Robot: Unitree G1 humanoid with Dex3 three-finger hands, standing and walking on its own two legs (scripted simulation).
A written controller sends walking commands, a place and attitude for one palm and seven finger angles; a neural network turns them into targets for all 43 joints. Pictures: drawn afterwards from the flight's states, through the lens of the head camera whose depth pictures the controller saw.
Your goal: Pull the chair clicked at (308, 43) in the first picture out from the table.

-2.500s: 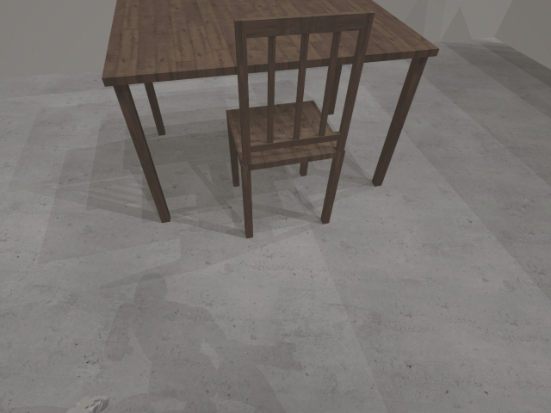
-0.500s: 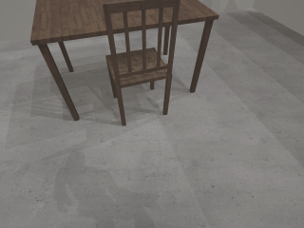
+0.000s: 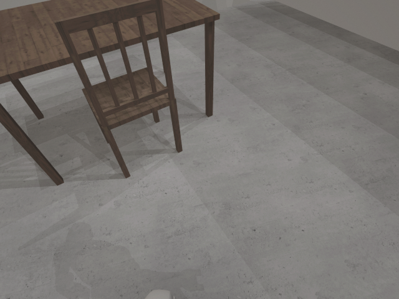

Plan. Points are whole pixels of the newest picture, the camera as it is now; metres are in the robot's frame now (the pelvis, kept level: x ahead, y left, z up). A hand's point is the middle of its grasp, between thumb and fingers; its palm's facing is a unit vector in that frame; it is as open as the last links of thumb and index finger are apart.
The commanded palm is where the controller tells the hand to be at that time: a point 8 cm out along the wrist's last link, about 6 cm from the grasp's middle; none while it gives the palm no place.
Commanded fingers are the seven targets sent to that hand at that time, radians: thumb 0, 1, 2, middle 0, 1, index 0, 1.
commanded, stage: walk to a spot facing it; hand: left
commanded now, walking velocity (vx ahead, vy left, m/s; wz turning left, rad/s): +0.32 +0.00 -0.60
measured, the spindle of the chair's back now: (127, 65) +0.98 +0.42 -0.07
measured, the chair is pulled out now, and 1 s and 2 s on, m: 0.00 0.00 0.00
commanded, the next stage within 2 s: none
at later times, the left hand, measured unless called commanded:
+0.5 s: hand (99, 257) +0.23 +0.30 -0.18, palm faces -0.21 -0.96 -0.18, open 7.4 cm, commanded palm none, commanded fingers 0.00 0.90 0.90 -0.20 -0.30 -0.20 -0.30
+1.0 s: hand (185, 176) +0.51 +0.11 -0.20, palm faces -0.57 -0.81 -0.17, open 7.3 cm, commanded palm none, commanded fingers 0.00 0.90 0.90 -0.20 -0.30 -0.20 -0.30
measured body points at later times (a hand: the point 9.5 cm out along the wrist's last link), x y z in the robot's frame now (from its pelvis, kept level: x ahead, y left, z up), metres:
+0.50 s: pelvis +0.14 +0.10 +0.00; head +0.15 +0.14 +0.45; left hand +0.24 +0.35 -0.17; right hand +0.09 -0.14 -0.12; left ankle +0.10 +0.17 -0.75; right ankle +0.10 -0.07 -0.63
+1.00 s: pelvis +0.33 +0.01 -0.02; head +0.37 +0.01 +0.42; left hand +0.54 +0.15 -0.18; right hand +0.17 -0.14 -0.17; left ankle +0.36 +0.16 -0.64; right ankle +0.31 -0.03 -0.75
